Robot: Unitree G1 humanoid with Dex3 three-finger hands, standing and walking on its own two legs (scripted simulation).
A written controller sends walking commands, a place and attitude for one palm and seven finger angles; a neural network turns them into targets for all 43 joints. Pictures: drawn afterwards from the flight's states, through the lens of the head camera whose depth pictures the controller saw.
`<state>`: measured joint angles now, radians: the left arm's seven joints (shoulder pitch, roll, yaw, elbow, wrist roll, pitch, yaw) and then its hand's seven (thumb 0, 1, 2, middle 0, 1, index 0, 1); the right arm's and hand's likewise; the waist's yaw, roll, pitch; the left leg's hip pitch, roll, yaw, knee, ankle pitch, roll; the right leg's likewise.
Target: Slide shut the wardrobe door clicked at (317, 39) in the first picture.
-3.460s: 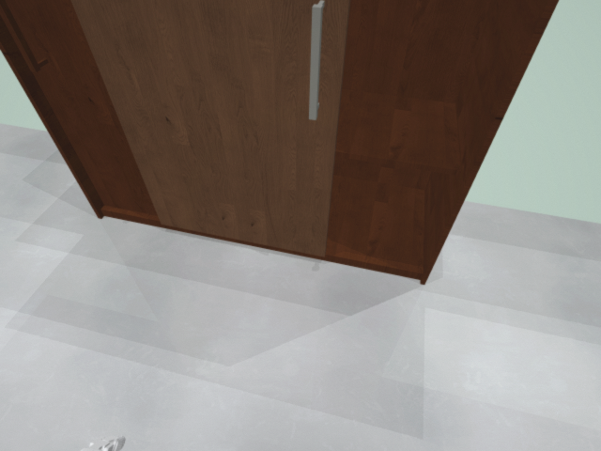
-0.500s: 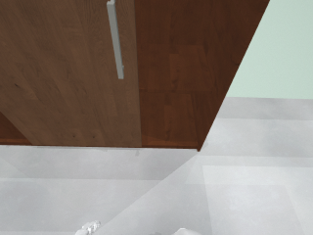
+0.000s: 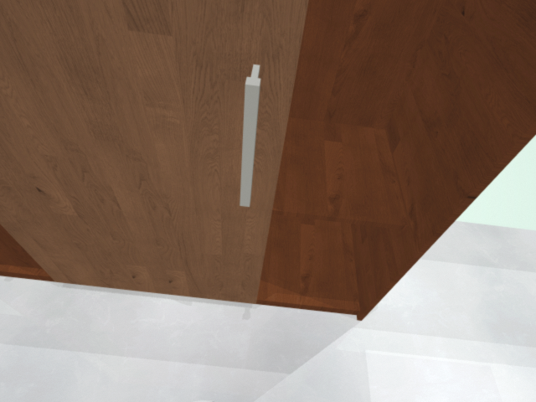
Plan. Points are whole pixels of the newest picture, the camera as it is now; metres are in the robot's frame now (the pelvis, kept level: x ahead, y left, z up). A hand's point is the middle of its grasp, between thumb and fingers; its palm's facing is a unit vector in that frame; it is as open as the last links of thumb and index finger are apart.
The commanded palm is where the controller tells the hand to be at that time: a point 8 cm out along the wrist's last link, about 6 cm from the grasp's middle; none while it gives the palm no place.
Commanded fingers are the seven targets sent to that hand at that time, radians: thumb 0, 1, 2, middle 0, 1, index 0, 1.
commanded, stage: come to a stop and stand still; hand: left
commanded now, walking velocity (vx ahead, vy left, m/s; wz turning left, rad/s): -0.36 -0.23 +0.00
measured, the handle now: (249, 145) +0.50 +0.09 +0.09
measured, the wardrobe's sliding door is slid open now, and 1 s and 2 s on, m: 0.40 0.40 0.40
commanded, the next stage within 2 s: look again from close up in 1.44 s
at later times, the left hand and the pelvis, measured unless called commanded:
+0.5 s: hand out of the picture +0.09 +0.13 -0.15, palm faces -0.01 -0.95 -0.30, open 7.4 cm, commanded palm none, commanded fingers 0.00 0.90 0.90 -0.20 -0.30 -0.20 -0.30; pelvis +0.02 -0.06 +0.00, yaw -1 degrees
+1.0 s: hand out of the picture -0.06 +0.16 -0.18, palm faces +0.12 -0.97 -0.21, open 7.4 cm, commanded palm none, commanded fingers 0.00 0.90 0.90 -0.20 -0.30 -0.20 -0.30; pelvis -0.03 -0.03 +0.00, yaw +0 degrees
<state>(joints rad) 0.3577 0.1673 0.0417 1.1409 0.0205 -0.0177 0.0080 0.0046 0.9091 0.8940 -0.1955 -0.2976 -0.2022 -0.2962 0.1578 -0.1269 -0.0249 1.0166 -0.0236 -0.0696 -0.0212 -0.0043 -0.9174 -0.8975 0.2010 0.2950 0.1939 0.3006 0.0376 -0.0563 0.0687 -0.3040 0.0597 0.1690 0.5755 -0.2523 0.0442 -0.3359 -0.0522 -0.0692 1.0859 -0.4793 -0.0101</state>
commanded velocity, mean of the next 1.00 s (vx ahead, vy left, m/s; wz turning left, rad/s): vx -0.05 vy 0.05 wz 0.00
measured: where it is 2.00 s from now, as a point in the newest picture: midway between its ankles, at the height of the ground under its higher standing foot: outside the picture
